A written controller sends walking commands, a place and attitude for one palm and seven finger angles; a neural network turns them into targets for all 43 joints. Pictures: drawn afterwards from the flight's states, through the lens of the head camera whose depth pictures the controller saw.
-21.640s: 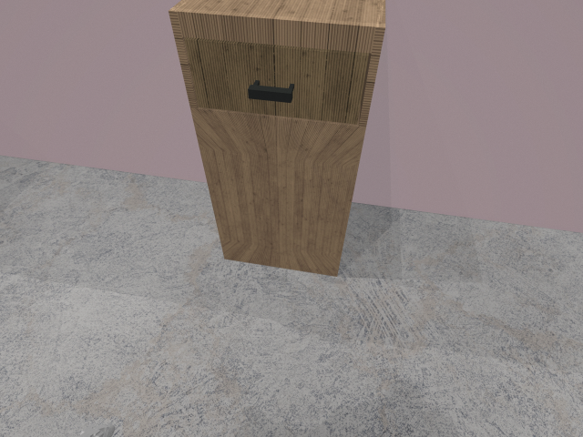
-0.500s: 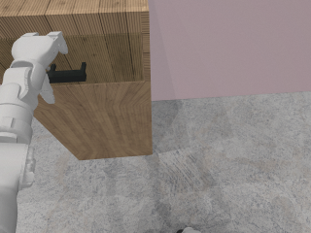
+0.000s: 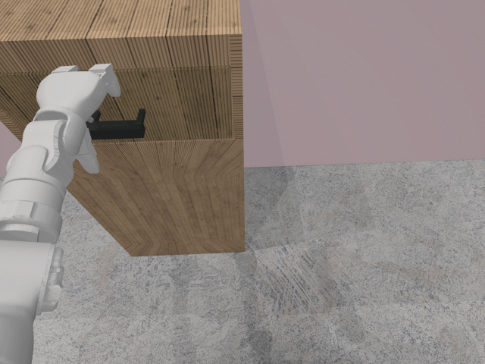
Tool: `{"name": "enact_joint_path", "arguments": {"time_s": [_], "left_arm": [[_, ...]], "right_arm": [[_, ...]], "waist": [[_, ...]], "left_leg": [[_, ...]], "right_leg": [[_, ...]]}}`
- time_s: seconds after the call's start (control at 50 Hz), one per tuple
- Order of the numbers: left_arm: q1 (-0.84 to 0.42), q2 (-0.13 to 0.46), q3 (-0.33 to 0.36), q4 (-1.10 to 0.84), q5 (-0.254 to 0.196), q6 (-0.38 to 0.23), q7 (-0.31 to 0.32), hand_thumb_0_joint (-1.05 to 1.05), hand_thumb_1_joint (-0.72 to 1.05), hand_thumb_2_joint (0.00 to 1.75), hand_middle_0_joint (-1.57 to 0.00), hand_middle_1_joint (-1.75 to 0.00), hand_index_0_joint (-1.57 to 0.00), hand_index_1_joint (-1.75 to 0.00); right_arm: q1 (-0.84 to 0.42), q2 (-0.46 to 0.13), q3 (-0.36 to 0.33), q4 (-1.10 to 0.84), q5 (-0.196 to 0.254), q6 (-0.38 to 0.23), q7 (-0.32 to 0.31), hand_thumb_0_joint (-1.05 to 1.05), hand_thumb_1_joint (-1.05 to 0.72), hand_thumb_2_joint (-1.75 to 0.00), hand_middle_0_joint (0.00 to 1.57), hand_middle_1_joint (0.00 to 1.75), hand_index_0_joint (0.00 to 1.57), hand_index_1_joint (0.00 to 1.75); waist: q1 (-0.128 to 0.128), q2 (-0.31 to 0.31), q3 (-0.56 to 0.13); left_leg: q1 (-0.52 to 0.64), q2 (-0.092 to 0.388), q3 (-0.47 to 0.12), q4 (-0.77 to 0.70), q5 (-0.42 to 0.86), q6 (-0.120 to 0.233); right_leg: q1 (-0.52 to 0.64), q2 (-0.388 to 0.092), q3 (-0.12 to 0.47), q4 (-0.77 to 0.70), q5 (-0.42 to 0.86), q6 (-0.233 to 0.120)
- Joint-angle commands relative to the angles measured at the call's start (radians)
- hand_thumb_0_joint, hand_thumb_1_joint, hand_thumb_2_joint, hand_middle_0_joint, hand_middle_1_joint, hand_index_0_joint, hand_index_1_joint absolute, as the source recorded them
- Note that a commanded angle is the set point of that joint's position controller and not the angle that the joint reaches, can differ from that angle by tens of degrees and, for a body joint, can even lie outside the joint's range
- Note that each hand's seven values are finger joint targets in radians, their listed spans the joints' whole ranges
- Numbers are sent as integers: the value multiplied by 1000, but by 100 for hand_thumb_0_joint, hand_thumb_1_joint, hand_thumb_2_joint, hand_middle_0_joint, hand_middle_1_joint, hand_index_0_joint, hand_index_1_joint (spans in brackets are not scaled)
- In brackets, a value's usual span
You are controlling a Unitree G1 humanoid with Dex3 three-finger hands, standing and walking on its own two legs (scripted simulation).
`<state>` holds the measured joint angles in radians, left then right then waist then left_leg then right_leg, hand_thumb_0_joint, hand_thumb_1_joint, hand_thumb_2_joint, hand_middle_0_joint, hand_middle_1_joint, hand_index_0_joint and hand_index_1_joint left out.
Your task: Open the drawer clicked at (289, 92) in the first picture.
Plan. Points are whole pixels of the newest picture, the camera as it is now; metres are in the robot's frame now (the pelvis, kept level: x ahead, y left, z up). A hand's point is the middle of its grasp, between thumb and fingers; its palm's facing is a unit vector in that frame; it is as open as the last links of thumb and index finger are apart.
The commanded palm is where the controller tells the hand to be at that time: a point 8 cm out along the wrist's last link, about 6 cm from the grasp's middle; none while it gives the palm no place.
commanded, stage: re-aim the fingers above the handle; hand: left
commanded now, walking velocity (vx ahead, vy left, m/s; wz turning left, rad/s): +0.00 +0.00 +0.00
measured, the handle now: (117, 122) +0.54 +0.24 +0.06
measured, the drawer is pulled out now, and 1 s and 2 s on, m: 0.00 0.00 0.00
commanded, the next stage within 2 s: lower the fingers behind the handle in 0.26 s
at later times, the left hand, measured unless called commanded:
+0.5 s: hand (91, 121) +0.48 +0.25 +0.12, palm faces -0.04 +0.00 -1.00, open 13.9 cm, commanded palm +0.46 +0.25 +0.17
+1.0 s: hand (100, 135) +0.49 +0.25 +0.08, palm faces -0.05 -0.01 -1.00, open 13.8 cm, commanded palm +0.46 +0.25 +0.13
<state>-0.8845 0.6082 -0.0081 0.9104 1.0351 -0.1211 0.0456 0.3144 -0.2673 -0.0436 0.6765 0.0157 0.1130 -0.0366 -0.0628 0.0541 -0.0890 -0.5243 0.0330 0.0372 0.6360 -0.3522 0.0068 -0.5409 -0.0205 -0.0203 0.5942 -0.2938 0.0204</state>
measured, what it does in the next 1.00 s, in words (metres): stands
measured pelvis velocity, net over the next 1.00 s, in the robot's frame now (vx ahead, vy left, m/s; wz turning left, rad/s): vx -0.01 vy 0.01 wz -0.02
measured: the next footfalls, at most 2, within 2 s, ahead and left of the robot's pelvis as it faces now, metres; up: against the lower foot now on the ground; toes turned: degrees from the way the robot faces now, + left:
none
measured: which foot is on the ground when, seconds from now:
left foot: down 0.00-1.00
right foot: down 0.00-1.00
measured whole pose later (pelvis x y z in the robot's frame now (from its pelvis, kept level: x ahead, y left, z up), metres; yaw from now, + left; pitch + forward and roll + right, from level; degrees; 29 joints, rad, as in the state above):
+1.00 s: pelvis -0.01 +0.01 -0.01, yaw -1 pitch +16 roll -1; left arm -0.88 0.61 0.03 1.00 1.08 -0.13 0.13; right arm 0.36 -0.26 -0.06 0.70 0.00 0.10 -0.03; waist -0.10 0.05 -0.10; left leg -0.61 0.04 0.05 0.70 -0.37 0.02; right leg -0.63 -0.02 0.00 0.64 -0.30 0.03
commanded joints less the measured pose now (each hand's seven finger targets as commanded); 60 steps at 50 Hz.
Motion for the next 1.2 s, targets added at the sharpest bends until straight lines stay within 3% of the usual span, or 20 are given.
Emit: {"name": "enact_joint_path", "arguments": {"time_s": [0.0,0.04,0.08,0.1,0.2,0.24,0.32,0.36,0.38,0.46,0.5,0.56,0.7,0.74,0.78,0.92,1.0,1.02,1.08,1.18], "left_arm": [[-465,271,76,-213,-10,14,47,0,-50,30,-30,-120,-30,-120],[-473,294,92,-205,-11,17,44,0,-50,30,-30,-120,-30,-120],[-483,267,67,-216,-15,17,38,0,-50,30,-30,-120,-30,-120],[-459,296,94,-209,-11,15,37,0,-50,30,-30,-120,-30,-120],[-473,232,40,-212,-20,8,28,0,-50,30,-30,-120,-30,-120],[-481,291,84,-193,-19,6,32,0,-50,30,-30,-120,-30,-120],[-494,299,90,-196,-5,2,47,0,-50,30,-30,-120,-30,-120],[-458,325,117,-181,-2,0,51,0,-50,30,-30,-120,-30,-120],[-436,276,83,-173,-6,5,50,0,-50,30,-30,-120,-30,-120],[-426,278,73,-108,-1,18,48,0,-50,30,-30,-120,-30,-120],[-446,298,80,-119,10,9,50,0,-50,30,-30,-120,-30,-120],[-492,304,92,-188,11,-33,60,0,-50,30,-30,-120,-30,-120],[-485,293,100,-118,26,-23,121,0,-50,30,-30,-120,-30,-120],[-489,298,105,-117,33,-13,132,0,-50,30,-30,-120,-30,-120],[-504,263,71,-105,37,2,136,0,-50,30,-30,-120,-30,-120],[-426,287,112,-120,35,-3,126,0,-50,30,-30,-120,-30,-120],[-387,257,99,-118,35,-6,136,0,-50,30,-30,-120,-30,-120],[-402,277,113,-124,37,-7,142,0,-50,30,-30,-120,-30,-120],[-387,287,128,-141,43,-11,159,0,-50,30,-30,-120,-30,-120],[-398,237,74,-67,48,17,170,0,-50,30,-30,-120,-30,-120]], "right_arm": [[96,-153,-57,-60,-1,-18,-12,0,-90,-90,20,30,20,30],[101,-160,-58,-53,-1,-14,-13,0,-90,-90,20,30,20,30],[97,-157,-59,-53,0,-14,-14,0,-90,-90,20,30,20,30],[95,-158,-60,-53,0,-14,-16,0,-90,-90,20,30,20,30],[90,-153,-59,-51,1,-11,-16,0,-90,-90,20,30,20,30],[94,-163,-56,-48,1,-9,-20,0,-90,-90,20,30,20,30],[92,-155,-55,-52,-1,-17,-18,0,-90,-90,20,30,20,30],[96,-156,-56,-53,-2,-14,-18,0,-90,-90,20,30,20,30],[95,-153,-57,-57,-3,-15,-16,0,-90,-90,20,30,20,30],[96,-163,-53,-52,5,-15,-19,0,-90,-90,20,30,20,30],[100,-165,-53,-54,5,-18,-25,0,-90,-90,20,30,20,30],[120,-158,-63,-51,-4,-28,-27,0,-90,-90,20,30,20,30],[139,-160,-64,-29,-9,-37,-18,0,-90,-90,20,30,20,30],[147,-164,-68,-30,-9,-39,-15,0,-90,-90,20,30,20,30],[154,-162,-68,-25,-9,-41,-13,0,-90,-90,20,30,20,30],[166,-163,-70,-34,-16,-37,-10,0,-90,-90,20,30,20,30],[159,-161,-71,-36,-17,-35,-5,0,-90,-90,20,30,20,30],[162,-165,-73,-32,-16,-35,-5,0,-90,-90,20,30,20,30],[162,-162,-75,-33,-18,-37,-6,0,-90,-90,20,30,20,30],[161,-163,-70,-25,-13,-37,-3,0,-90,-90,20,30,20,30]], "waist": [[-12,17,-429],[-18,-3,-430],[-23,-4,-428],[-11,3,-432],[-29,2,-394],[-21,-8,-395],[-11,26,-420],[-4,5,-447],[-9,1,-431],[-24,-46,-357],[-24,-27,-362],[-28,17,-448],[-35,16,-402],[-36,25,-431],[-47,33,-425],[-24,33,-472],[-23,37,-429],[-29,19,-424],[-19,39,-457],[-43,17,-378]], "left_leg": [[227,-46,-4,-16,542,32],[224,-46,-5,-16,541,33],[223,-48,-5,-19,522,35],[222,-48,-3,-20,532,35],[234,-47,-7,-22,512,35],[210,-50,-6,-31,478,33],[205,-49,-6,-29,490,30],[201,-48,-3,-22,523,32],[200,-48,0,-20,527,33],[151,-45,6,-37,414,34],[147,-48,4,-36,393,34],[198,-48,0,-12,449,37],[155,-44,-9,1,426,28],[165,-44,-7,9,440,28],[168,-41,-11,11,436,27],[181,-35,-11,32,538,29],[168,-32,-11,33,522,27],[161,-30,-13,32,496,27],[163,-34,-10,39,513,28],[117,-36,-10,30,412,27]], "right_leg": [[218,61,-12,-17,419,-38],[229,61,-11,-19,427,-39],[230,60,-11,-21,429,-37],[240,59,-9,-20,436,-38],[199,61,-13,-28,400,-38],[220,60,-11,-29,388,-42],[223,57,-9,-16,395,-42],[249,58,-7,-9,430,-40],[239,59,-8,-12,436,-39],[204,57,-8,-28,361,-35],[194,56,-5,-26,342,-38],[194,59,2,-11,368,-39],[126,65,-13,8,320,-43],[126,67,-11,11,322,-45],[100,68,-15,14,312,-43],[128,72,-14,30,373,-41],[96,75,-19,30,339,-42],[92,75,-19,30,330,-42],[107,74,-15,41,351,-43],[58,75,-21,34,285,-44]]}}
